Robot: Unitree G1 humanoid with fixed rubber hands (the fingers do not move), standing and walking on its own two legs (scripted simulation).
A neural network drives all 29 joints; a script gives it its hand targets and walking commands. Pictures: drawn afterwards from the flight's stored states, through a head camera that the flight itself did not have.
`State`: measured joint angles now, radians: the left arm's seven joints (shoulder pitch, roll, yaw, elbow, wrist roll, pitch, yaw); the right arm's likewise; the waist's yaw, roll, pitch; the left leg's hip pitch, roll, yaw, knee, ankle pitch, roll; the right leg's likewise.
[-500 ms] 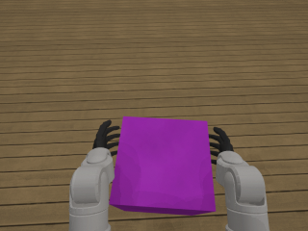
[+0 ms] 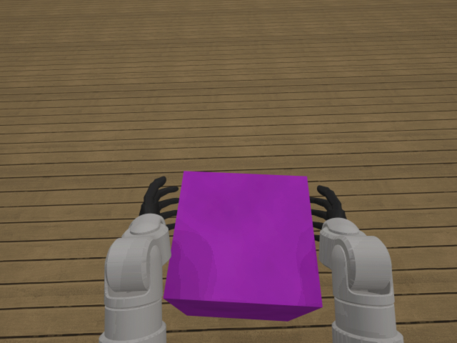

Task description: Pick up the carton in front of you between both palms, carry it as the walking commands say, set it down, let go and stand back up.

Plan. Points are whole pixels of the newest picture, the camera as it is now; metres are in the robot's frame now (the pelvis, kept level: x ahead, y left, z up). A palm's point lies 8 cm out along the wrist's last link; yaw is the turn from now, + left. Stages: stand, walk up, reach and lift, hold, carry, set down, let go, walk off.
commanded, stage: carry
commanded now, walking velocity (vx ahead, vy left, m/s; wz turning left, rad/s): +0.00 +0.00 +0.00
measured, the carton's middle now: (240, 253) +0.28 +0.00 -0.01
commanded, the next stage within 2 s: hold in 1.24 s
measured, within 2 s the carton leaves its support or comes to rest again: neither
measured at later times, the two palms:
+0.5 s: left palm (149, 251) +0.23 +0.14 +0.09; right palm (337, 259) +0.22 -0.14 +0.08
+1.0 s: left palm (150, 270) +0.23 +0.15 +0.04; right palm (329, 275) +0.22 -0.14 +0.03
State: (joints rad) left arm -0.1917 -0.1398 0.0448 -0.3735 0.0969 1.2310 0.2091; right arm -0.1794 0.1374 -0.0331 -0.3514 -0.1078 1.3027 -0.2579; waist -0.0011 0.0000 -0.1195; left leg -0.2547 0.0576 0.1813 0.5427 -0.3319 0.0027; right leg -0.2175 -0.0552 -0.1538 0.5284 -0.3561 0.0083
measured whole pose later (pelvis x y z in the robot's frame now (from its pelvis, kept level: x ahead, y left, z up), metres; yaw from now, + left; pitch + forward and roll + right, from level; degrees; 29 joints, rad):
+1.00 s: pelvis -0.07 +0.00 +0.00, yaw +0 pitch +1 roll +0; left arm -0.24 -0.15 0.20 0.24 0.27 0.68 0.03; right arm -0.22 0.14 -0.15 0.24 -0.25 0.75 -0.05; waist 0.00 0.00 -0.08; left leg -0.29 0.06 0.18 0.50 -0.23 0.03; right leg -0.26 -0.06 -0.16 0.51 -0.27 -0.01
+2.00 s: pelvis -0.09 +0.00 +0.01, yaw +0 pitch -9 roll +0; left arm -0.33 -0.17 0.28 0.32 0.32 0.71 -0.01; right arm -0.30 0.16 -0.26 0.34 -0.30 0.74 -0.01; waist 0.01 -0.01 0.02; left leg -0.10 -0.02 -0.05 0.44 -0.18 0.00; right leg -0.08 0.03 0.04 0.44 -0.21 -0.01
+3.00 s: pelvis -0.14 -0.01 -0.16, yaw +0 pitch +39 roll +1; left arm -0.70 -0.21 0.50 0.53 0.26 0.21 0.14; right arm -0.77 0.03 -0.37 0.73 -0.24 0.25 -0.09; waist 0.04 0.00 -0.22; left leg -1.62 -0.07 -0.08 1.35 -0.41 -0.04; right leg -1.61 0.10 0.06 1.37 -0.44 0.00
